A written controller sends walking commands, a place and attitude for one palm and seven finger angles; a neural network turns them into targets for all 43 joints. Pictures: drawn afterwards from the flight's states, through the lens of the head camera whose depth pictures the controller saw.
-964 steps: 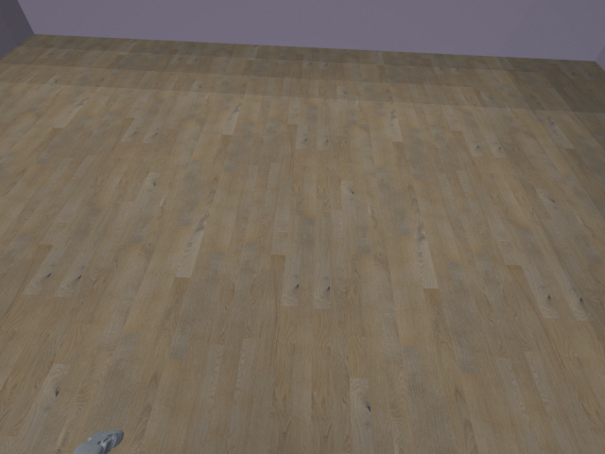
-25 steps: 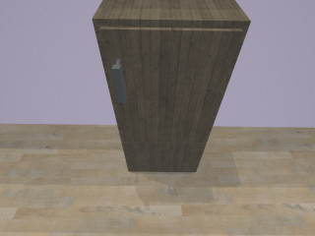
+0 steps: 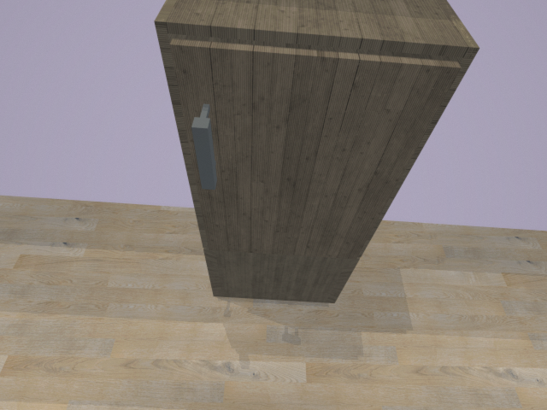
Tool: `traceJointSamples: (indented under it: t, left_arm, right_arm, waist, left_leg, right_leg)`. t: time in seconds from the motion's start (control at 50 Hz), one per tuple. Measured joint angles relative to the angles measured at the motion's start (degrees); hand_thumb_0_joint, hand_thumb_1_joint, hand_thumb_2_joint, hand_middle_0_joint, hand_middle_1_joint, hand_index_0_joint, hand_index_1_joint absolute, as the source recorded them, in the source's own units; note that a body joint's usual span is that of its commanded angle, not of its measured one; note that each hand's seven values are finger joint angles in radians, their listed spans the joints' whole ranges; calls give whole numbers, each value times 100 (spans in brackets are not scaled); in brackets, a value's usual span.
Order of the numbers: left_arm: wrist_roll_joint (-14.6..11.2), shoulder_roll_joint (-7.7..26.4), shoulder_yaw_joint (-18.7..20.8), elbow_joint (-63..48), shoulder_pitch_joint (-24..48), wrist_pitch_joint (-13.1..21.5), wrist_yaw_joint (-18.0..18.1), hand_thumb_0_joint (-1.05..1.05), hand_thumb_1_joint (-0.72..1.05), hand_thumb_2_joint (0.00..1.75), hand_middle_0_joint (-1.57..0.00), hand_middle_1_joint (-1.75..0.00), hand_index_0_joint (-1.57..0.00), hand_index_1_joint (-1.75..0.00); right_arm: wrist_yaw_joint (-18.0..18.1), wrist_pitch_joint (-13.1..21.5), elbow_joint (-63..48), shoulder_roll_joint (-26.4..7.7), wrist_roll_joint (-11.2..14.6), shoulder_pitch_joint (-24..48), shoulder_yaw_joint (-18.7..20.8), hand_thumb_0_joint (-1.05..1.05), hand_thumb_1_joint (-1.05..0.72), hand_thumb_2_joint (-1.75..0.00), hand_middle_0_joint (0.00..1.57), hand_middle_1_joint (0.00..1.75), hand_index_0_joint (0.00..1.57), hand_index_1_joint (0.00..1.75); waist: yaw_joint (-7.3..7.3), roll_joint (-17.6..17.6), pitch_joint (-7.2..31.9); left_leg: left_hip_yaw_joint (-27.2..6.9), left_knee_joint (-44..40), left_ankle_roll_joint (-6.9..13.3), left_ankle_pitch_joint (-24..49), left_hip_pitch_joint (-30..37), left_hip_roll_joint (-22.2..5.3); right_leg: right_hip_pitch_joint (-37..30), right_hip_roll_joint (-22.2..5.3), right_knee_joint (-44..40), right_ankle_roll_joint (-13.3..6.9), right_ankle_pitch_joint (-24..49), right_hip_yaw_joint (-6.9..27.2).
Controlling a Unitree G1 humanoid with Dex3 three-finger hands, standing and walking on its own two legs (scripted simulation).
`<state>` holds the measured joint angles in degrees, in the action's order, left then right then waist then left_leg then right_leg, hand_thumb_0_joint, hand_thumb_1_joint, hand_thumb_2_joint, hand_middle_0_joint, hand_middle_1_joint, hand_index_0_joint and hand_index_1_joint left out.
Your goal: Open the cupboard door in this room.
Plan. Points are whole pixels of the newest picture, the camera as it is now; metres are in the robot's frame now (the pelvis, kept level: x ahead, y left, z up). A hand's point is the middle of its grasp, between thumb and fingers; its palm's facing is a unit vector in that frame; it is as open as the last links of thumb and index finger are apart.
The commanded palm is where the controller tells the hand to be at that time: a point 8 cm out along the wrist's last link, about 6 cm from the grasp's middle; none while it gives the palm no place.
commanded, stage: come to a stop and stand still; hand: left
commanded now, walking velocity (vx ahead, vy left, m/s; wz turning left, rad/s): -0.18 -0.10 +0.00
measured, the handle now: (207, 148) +0.51 +0.16 +0.06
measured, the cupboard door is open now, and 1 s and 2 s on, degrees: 0 0 0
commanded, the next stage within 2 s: look again from close up in 0.96 s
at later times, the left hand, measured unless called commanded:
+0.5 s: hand out of the picture +0.03 +0.12 -0.16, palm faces +0.07 -0.97 -0.25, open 7.3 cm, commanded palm none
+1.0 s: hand out of the picture -0.04 +0.14 -0.17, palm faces +0.08 -0.97 -0.21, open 7.3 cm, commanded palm none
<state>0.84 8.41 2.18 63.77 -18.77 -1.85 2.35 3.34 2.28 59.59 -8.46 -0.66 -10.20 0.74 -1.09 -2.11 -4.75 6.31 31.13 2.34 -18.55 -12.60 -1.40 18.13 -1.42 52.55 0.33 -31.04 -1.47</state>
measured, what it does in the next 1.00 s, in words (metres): steps on the spot: right foot, then left foot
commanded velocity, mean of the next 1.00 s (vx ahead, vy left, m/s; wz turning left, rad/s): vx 0.01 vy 0.05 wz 0.00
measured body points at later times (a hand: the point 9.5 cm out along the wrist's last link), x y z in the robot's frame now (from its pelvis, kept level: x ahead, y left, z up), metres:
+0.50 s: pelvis -0.02 -0.07 +0.00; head +0.03 -0.08 +0.45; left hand +0.03 +0.17 -0.14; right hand +0.03 -0.30 -0.16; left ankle -0.06 +0.07 -0.68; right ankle +0.01 -0.16 -0.73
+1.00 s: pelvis -0.04 -0.04 +0.00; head -0.02 -0.05 +0.45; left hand -0.04 +0.19 -0.15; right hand -0.03 -0.25 -0.16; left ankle -0.05 +0.07 -0.73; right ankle -0.05 -0.14 -0.74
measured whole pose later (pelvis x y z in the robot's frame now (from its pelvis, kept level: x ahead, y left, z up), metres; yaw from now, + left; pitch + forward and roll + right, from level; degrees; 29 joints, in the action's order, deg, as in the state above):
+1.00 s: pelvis -0.04 -0.04 +0.00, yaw +2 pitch +0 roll +1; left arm 1.1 8.3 1.3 62.5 -15.0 -0.3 1.9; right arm 2.0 0.1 62.2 -8.5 -0.7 -15.9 0.4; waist -0.4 -0.1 -2.1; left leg 3.6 25.9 1.0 -14.3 -11.2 1.4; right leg 11.9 -1.7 29.2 -0.8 -16.9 -1.7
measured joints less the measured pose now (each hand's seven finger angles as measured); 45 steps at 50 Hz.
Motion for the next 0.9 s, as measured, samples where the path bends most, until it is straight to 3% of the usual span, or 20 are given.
traceJointSamples:
  t: [0.12, 0.2, 0.24, 0.32, 0.42, 0.52, 0.62, 0.66, 0.68, 0.74, 0.82, 0.9]
  left_arm:
    - [52, 211, 110, -584, 712, 1, -28, 1, 91, 90, -20, -30, -20, -30]
    - [62, 281, 147, -846, 939, 33, -61, 1, 91, 90, -20, -30, -20, -30]
    - [85, 335, 134, -948, 897, 122, -76, 0, 91, 90, -20, -30, -20, -30]
    - [116, 205, 12, -928, 854, 186, -94, 0, 91, 90, -20, -30, -20, -30]
    - [95, 63, -39, -954, 738, 172, -102, 1, 91, 90, -20, -30, -20, -30]
    - [95, 87, -2, -937, 618, 198, -82, 1, 92, 89, -20, -30, -21, -30]
    - [101, 221, 57, -772, 437, 119, -95, 1, 92, 89, -20, -30, -21, -30]
    - [73, 269, 82, -675, 336, 47, -92, 1, 91, 90, -20, -30, -21, -30]
    - [55, 307, 95, -616, 315, -3, -90, 1, 91, 90, -20, -30, -21, -30]
    - [46, 364, 122, -447, 292, -134, -75, 1, 91, 90, -20, -30, -21, -30]
    - [67, 286, 90, -356, 295, -100, -109, 1, 91, 90, -20, -30, -20, -30]
    - [41, 153, 20, -319, 335, -12, -106, 1, 91, 90, -20, -30, -20, -30]
  right_arm:
    - [-34, -161, -165, -81, -67, 198, 99, 0, -93, -90, 21, 30, 21, 30]
    - [-108, -272, -255, -148, -114, 181, 176, 0, -92, -90, 21, 30, 21, 30]
    - [-153, -316, -287, -165, -103, 100, 202, 0, -92, -90, 21, 30, 21, 30]
    - [-193, -471, -280, -302, -53, 48, 280, 0, -91, -90, 20, 30, 20, 29]
    - [-288, -511, -175, -298, -52, -89, 233, 0, -91, -90, 20, 29, 20, 29]
    - [-304, -525, -104, -239, -33, -221, 177, 0, -91, -90, 20, 30, 20, 29]
    - [-300, -458, -127, -187, -19, -210, 132, 0, -91, -90, 20, 29, 20, 29]
    - [-287, -367, -155, -170, -12, -255, 102, 0, -91, -90, 20, 30, 20, 29]
    - [-268, -319, -146, -131, -21, -276, 94, 0, -91, -90, 20, 29, 20, 29]
    - [-217, -292, -133, 16, -73, -421, 27, 0, -91, -90, 20, 29, 20, 29]
    - [-133, -283, -4, 51, -81, -571, -31, 1, -93, -90, 20, 30, 20, 29]
    - [-110, -252, 97, 54, -84, -607, -52, 1, -94, -90, 21, 30, 21, 29]
  waist:
    - [22, 176, -138]
    - [52, 307, -145]
    - [47, 273, -57]
    - [115, 503, -2]
    - [94, 402, -5]
    - [-20, 173, -7]
    - [-109, 28, 52]
    - [-95, 38, 132]
    - [-66, -7, 153]
    - [-46, -121, 243]
    - [-31, -54, 354]
    - [-11, -7, 346]
  left_leg:
    - [-158, -402, -111, 320, 68, -69]
    - [-191, -223, -263, 256, -13, -154]
    - [-154, 103, -362, 82, -152, -130]
    - [-543, 1455, -300, -1011, -688, 3]
    - [-569, 2482, -391, -694, -1029, 112]
    - [-464, 1932, -488, -701, -869, 120]
    - [-399, 816, -414, -472, -444, 127]
    - [-368, -3, -359, -59, -54, 90]
    - [-349, -174, -220, 186, 14, 112]
    - [-319, -219, -86, 213, 81, 193]
    - [-343, -599, -30, 406, 213, 270]
    - [-305, -729, -13, 513, 206, 367]
  right_leg:
    - [493, -102, -236, 68, 558, -26]
    - [348, -86, -924, 44, 1005, -127]
    - [54, -151, -1680, 46, 1756, -145]
    - [124, -65, -1505, -184, 1269, -231]
    - [-7, -53, -1948, -267, 1558, -260]
    - [-81, -118, -2266, -278, 1786, -295]
    - [-34, -147, -2317, -193, 1902, -290]
    - [35, -109, -2172, -124, 1856, -303]
    - [85, -134, -2032, -94, 1783, -300]
    - [216, -131, -1453, -53, 913, -156]
    - [294, -113, -682, -36, 816, -28]
    - [-91, -160, -1250, 28, 797, -31]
